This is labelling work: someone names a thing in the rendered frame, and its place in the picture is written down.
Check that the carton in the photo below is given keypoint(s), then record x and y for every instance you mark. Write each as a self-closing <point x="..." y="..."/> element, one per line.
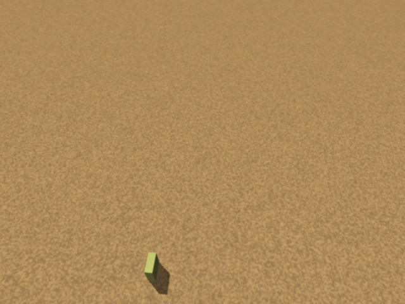
<point x="152" y="265"/>

